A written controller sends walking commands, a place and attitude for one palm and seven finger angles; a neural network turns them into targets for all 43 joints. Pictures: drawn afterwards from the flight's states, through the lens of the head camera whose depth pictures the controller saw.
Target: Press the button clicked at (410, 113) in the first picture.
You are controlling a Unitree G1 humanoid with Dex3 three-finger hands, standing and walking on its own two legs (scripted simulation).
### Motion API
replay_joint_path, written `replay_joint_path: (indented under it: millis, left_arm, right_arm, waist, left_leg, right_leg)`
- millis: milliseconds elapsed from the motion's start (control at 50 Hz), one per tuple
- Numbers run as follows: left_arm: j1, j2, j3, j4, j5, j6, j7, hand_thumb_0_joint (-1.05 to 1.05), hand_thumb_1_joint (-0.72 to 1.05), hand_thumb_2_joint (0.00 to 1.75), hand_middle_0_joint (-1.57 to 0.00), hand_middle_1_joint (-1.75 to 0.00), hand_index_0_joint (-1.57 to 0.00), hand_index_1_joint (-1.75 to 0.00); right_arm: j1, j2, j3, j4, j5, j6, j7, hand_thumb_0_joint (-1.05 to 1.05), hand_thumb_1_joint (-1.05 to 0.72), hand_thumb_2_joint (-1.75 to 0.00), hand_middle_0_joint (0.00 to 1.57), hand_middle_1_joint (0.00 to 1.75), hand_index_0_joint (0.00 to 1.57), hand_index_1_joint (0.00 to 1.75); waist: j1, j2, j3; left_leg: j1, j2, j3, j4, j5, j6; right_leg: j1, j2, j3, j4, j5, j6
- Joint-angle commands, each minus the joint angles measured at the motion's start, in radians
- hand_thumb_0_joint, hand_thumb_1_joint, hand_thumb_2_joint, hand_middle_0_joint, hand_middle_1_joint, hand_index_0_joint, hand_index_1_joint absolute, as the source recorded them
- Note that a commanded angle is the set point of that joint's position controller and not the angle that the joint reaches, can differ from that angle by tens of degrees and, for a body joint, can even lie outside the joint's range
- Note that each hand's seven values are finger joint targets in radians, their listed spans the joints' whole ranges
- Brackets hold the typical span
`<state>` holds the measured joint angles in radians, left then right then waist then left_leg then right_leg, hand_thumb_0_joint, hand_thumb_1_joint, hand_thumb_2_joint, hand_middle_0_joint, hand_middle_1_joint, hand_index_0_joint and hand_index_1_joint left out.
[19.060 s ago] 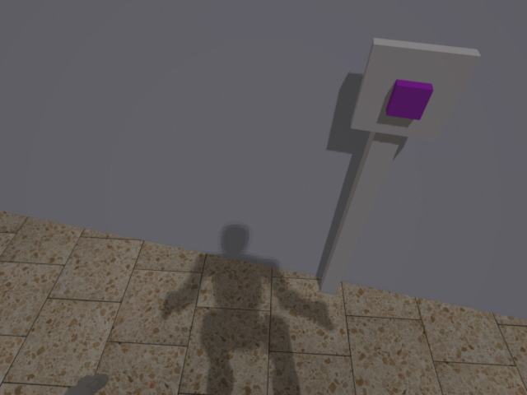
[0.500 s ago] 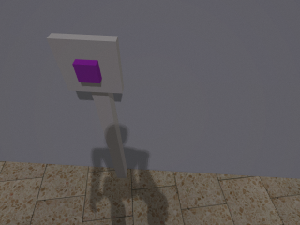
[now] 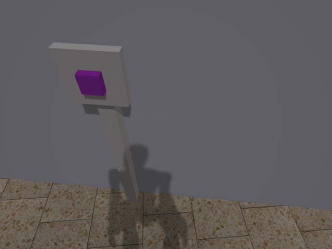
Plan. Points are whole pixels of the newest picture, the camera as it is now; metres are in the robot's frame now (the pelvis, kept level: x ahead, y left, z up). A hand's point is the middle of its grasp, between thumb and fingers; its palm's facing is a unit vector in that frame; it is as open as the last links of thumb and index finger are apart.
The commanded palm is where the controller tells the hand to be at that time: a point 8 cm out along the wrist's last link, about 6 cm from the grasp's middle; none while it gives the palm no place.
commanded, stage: come to a stop and stand still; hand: left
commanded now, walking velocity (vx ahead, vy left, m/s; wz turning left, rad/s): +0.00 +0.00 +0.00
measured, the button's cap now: (91, 82) +0.49 +0.24 +0.15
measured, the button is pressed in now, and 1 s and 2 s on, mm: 0 0 0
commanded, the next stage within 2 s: look again from close up in 0.02 s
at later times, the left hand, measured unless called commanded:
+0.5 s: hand out of the picture +0.00 +0.22 -0.19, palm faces +0.03 -0.98 -0.17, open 7.4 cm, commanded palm none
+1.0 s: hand (68, 218) +0.18 +0.24 +0.00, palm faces +0.02 -1.00 -0.03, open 6.1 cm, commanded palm +0.10 +0.30 -0.03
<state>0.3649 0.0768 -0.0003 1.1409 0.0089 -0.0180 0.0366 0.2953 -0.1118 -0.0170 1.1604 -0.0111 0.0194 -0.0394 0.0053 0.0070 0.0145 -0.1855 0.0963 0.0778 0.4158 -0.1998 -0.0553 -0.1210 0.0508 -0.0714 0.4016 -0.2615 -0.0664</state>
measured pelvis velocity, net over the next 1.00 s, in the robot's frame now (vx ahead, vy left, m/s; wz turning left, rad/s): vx -0.03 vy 0.05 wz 0.00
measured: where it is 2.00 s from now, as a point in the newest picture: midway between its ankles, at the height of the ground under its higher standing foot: outside the picture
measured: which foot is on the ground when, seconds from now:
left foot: down 0.00-1.00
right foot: down 0.00-1.00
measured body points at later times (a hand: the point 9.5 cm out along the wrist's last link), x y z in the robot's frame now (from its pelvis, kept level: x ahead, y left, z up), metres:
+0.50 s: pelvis -0.02 +0.05 -0.01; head -0.03 +0.07 +0.44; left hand +0.00 +0.28 -0.17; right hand +0.00 -0.18 -0.15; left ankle +0.01 +0.13 -0.74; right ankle -0.02 -0.07 -0.74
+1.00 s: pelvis -0.03 +0.05 -0.04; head -0.02 +0.06 +0.41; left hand +0.18 +0.29 +0.01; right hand +0.15 -0.20 -0.10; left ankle +0.01 +0.13 -0.74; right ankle -0.02 -0.06 -0.74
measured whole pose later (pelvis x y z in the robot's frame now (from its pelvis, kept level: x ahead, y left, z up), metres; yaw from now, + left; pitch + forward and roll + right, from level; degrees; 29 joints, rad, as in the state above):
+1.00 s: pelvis -0.03 +0.05 -0.04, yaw +0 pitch +7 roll +0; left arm 0.39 0.21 0.16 0.12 -0.24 -0.45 -0.23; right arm 0.20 -0.22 -0.03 0.63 0.02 -0.24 0.00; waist -0.04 -0.02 -0.13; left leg -0.59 -0.03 0.07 0.83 -0.36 0.06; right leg -0.56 0.00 -0.03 0.85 -0.42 -0.02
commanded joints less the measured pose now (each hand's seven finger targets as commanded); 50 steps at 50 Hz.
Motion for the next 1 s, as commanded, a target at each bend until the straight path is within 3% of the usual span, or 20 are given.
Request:
replay_joint_path:
  millis: [0, 80, 100, 120, 140, 200, 260, 300, 320, 640, 660, 680, 700, 720, 740, 760, 800, 840, 880, 980]
  left_arm:
    - [0.073, 0.113, 0.018, -0.023, 0.001, -0.011, 0.011, 0.00, 0.90, 0.90, -0.20, -0.30, -0.20, -0.30]
    - [0.082, 0.108, 0.019, -0.017, 0.002, -0.011, 0.010, 0.00, 0.90, 0.90, -0.20, -0.30, -0.20, -0.30]
    - [0.144, 0.163, 0.024, 0.002, 0.019, -0.039, 0.046, 0.00, 0.90, 0.90, -0.20, -0.30, -0.20, -0.30]
    - [0.140, 0.190, 0.027, -0.017, 0.020, -0.050, 0.047, 0.00, 0.90, 0.90, -0.20, -0.30, -0.20, -0.30]
    - [0.137, 0.187, 0.028, -0.039, 0.018, -0.047, 0.043, 0.00, 0.90, 0.90, -0.20, -0.30, -0.20, -0.30]
    - [0.062, 0.169, 0.019, -0.079, 0.011, -0.037, 0.031, 0.00, 0.90, 0.90, -0.20, -0.30, -0.20, -0.30]
    - [0.022, 0.130, 0.011, -0.093, 0.005, -0.014, 0.023, 0.00, 0.90, 0.90, -0.20, -0.30, -0.20, -0.30]
    - [0.031, 0.125, 0.008, -0.098, 0.009, -0.004, 0.019, 0.00, 0.90, 0.90, -0.20, -0.30, -0.20, -0.30]
    - [0.035, 0.133, 0.008, -0.092, 0.012, 0.000, 0.018, 0.00, 0.90, 0.90, -0.20, -0.30, -0.20, -0.30]
    - [0.024, 0.164, 0.002, -0.117, 0.013, 0.007, 0.002, 0.00, 0.90, 0.90, -0.20, -0.30, -0.20, -0.30]
    - [0.042, 0.182, -0.010, -0.090, 0.025, -0.002, 0.037, 0.00, 0.90, 0.90, -0.20, -0.30, -0.20, -0.30]
    - [-0.677, 0.441, 0.180, -1.728, -0.190, -0.218, 0.042, 0.00, 0.90, 0.90, -0.23, -0.33, -0.23, -0.33]
    - [-0.212, 0.401, 0.155, -1.513, -0.117, -0.166, 0.072, 0.00, 0.90, 0.90, -0.25, -0.36, -0.25, -0.36]
    - [-0.170, 0.316, 0.100, -1.422, -0.125, -0.116, 0.120, 0.00, 0.90, 0.90, -0.28, -0.39, -0.28, -0.39]
    - [0.163, 0.052, -0.050, -1.138, -0.138, -0.014, 0.112, 0.00, 0.90, 0.90, -0.31, -0.42, -0.31, -0.42]
    - [0.024, 0.080, -0.032, -1.348, -0.205, -0.045, 0.093, 0.00, 0.90, 0.90, -0.34, -0.45, -0.34, -0.45]
    - [0.035, 0.146, 0.038, -1.271, -0.185, -0.140, 0.051, 0.00, 0.90, 0.90, -0.39, -0.51, -0.39, -0.51]
    - [0.155, 0.199, 0.169, -1.058, -0.200, -0.238, -0.024, 0.00, 0.90, 0.90, -0.45, -0.57, -0.45, -0.57]
    - [0.292, 0.125, 0.151, -0.961, -0.231, -0.372, -0.153, 0.00, 0.90, 0.90, -0.50, -0.63, -0.50, -0.63]
    - [0.354, 0.271, 0.254, -1.102, -0.287, -0.483, -0.440, 0.00, 0.90, 0.90, -0.64, -0.78, -0.64, -0.78]
  right_arm:
    - [0.071, -0.063, -0.006, -0.016, -0.001, -0.015, -0.003, 0.00, -0.90, -0.90, 0.20, 0.30, 0.20, 0.30]
    - [0.065, -0.068, -0.005, -0.018, -0.001, -0.020, -0.006, 0.00, -0.90, -0.90, 0.20, 0.30, 0.20, 0.30]
    - [-0.069, -0.097, -0.005, -0.103, 0.005, -0.042, 0.008, 0.00, -0.90, -0.90, 0.20, 0.30, 0.20, 0.30]
    - [-0.045, -0.063, 0.004, -0.155, 0.005, -0.036, 0.007, 0.00, -0.90, -0.90, 0.20, 0.30, 0.20, 0.30]
    - [0.012, -0.037, -0.002, -0.144, 0.007, -0.033, 0.002, 0.00, -0.90, -0.90, 0.20, 0.30, 0.20, 0.30]
    - [0.054, -0.057, -0.005, -0.138, 0.011, -0.037, 0.008, 0.00, -0.90, -0.90, 0.20, 0.30, 0.20, 0.30]
    - [0.057, -0.098, -0.004, -0.132, -0.002, -0.042, 0.008, 0.00, -0.90, -0.90, 0.20, 0.30, 0.20, 0.30]
    - [0.036, -0.119, -0.003, -0.146, -0.008, -0.039, 0.008, 0.00, -0.90, -0.90, 0.20, 0.30, 0.20, 0.30]
    - [0.028, -0.118, 0.000, -0.148, -0.008, -0.040, 0.009, 0.00, -0.90, -0.90, 0.20, 0.30, 0.20, 0.30]
    - [0.041, -0.178, -0.001, -0.161, -0.006, -0.048, 0.015, 0.00, -0.90, -0.90, 0.20, 0.30, 0.20, 0.30]
    - [-0.042, -0.201, 0.006, -0.211, 0.008, -0.044, 0.020, 0.00, -0.90, -0.90, 0.20, 0.30, 0.20, 0.30]
    - [-0.022, -0.321, -0.021, -0.580, 0.067, -0.207, -0.018, 0.00, -0.90, -0.90, 0.20, 0.30, 0.20, 0.30]
    - [-0.093, -0.249, 0.034, -0.503, 0.061, -0.319, -0.050, 0.00, -0.90, -0.90, 0.20, 0.30, 0.20, 0.30]
    - [-0.099, -0.244, 0.023, -0.435, 0.059, -0.354, -0.058, 0.00, -0.90, -0.90, 0.20, 0.30, 0.20, 0.30]
    - [-0.073, -0.193, 0.020, -0.406, 0.068, -0.353, -0.038, 0.00, -0.90, -0.90, 0.20, 0.30, 0.20, 0.30]
    - [-0.074, -0.243, 0.004, -0.482, 0.074, -0.358, -0.035, 0.00, -0.90, -0.90, 0.20, 0.30, 0.20, 0.30]
    - [-0.099, -0.267, -0.015, -0.519, 0.051, -0.370, -0.035, 0.00, -0.90, -0.90, 0.20, 0.30, 0.20, 0.30]
    - [-0.107, -0.272, -0.041, -0.555, 0.041, -0.344, -0.017, 0.00, -0.90, -0.90, 0.20, 0.30, 0.20, 0.30]
    - [-0.150, -0.264, -0.060, -0.612, 0.030, -0.329, 0.002, 0.00, -0.90, -0.90, 0.20, 0.30, 0.20, 0.30]
    - [-0.219, -0.275, -0.079, -0.790, 0.055, -0.314, 0.052, 0.00, -0.90, -0.90, 0.20, 0.30, 0.20, 0.30]
  waist:
    - [-0.014, -0.008, 0.080]
    - [-0.011, -0.006, 0.068]
    - [0.043, -0.081, 0.147]
    - [-0.004, -0.094, 0.090]
    - [-0.008, -0.126, 0.000]
    - [-0.028, -0.154, -0.124]
    - [-0.026, 0.009, 0.022]
    - [-0.008, 0.063, 0.098]
    - [-0.001, 0.121, 0.114]
    - [0.005, 0.032, 0.058]
    - [0.020, 0.061, 0.145]
    - [-0.126, 0.230, -0.381]
    - [-0.007, 0.317, -0.373]
    - [-0.028, 0.272, -0.306]
    - [-0.037, 0.158, -0.128]
    - [-0.041, 0.134, -0.060]
    - [-0.061, -0.019, 0.007]
    - [-0.029, -0.245, 0.023]
    - [0.010, -0.370, 0.006]
    - [0.064, -0.009, -0.193]
  left_leg:
    - [0.038, 0.016, -0.031, -0.029, 0.060, 0.043]
    - [0.046, 0.023, -0.033, -0.035, 0.083, 0.043]
    - [-0.152, -0.009, 0.014, 0.236, -0.090, 0.013]
    - [-0.174, -0.053, -0.032, 0.254, -0.167, 0.035]
    - [-0.154, -0.051, -0.035, 0.253, -0.167, 0.063]
    - [-0.047, -0.070, -0.036, 0.130, -0.075, 0.059]
    - [-0.013, 0.002, -0.116, 0.023, 0.053, 0.081]
    - [-0.107, 0.026, -0.166, -0.023, -0.030, 0.100]
    - [-0.136, 0.026, -0.185, -0.048, -0.062, 0.105]
    - [-0.130, 0.029, -0.238, -0.160, -0.168, 0.119]
    - [-0.168, 0.007, -0.108, -0.003, -0.021, 0.080]
    - [0.205, -0.078, -0.150, -0.046, 0.050, 0.039]
    - [0.242, -0.009, -0.204, -0.100, 0.015, 0.005]
    - [0.112, -0.021, -0.216, -0.136, -0.119, -0.025]
    - [0.014, -0.027, -0.219, -0.148, -0.190, -0.002]
    - [-0.055, -0.042, -0.222, -0.105, -0.232, 0.021]
    - [-0.165, -0.068, -0.198, 0.016, -0.252, 0.046]
    - [-0.297, -0.085, -0.167, 0.127, -0.228, 0.051]
    - [-0.408, -0.092, -0.130, 0.238, -0.200, 0.044]
    - [-0.414, -0.123, -0.071, 0.369, -0.076, 0.052]
  right_leg:
    - [-0.104, -0.163, 0.157, -0.136, 0.196, 0.037]
    - [-0.087, -0.161, 0.145, -0.120, 0.244, 0.035]
    - [-0.090, -0.253, 0.258, -0.093, 0.800, 0.137]
    - [0.017, -0.300, 0.220, -0.027, 1.171, 0.127]
    - [0.082, -0.299, 0.194, 0.016, 1.183, 0.108]
    - [0.069, -0.235, 0.146, 0.035, 0.721, -0.018]
    - [-0.136, -0.157, 0.136, 0.005, 0.117, 0.014]
    - [-0.153, -0.127, 0.127, -0.016, -0.030, 0.016]
    - [-0.141, -0.124, 0.118, -0.004, -0.034, 0.017]
    - [-0.084, -0.129, 0.073, 0.021, 0.012, 0.035]
    - [-0.144, -0.153, 0.085, 0.004, 0.052, 0.041]
    - [-0.127, -0.054, -0.015, 0.081, 0.124, 0.033]
    - [-0.196, -0.049, -0.003, 0.198, -0.040, 0.018]
    - [-0.243, -0.044, -0.010, 0.230, -0.094, 0.026]
    - [-0.322, -0.042, -0.021, 0.235, -0.111, 0.029]
    - [-0.283, -0.055, -0.018, 0.193, -0.083, 0.037]
    - [-0.334, -0.052, -0.017, 0.127, -0.115, 0.041]
    - [-0.418, -0.039, -0.026, 0.162, -0.212, 0.042]
    - [-0.506, -0.027, -0.040, 0.265, -0.258, 0.041]
    - [-0.447, -0.046, 0.019, 0.385, -0.085, 0.019]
